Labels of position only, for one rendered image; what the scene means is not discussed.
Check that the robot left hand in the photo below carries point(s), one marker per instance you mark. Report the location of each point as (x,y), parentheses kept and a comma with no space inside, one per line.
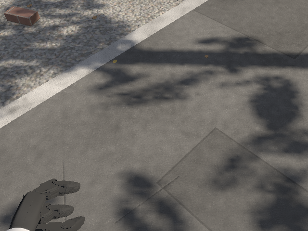
(33,213)

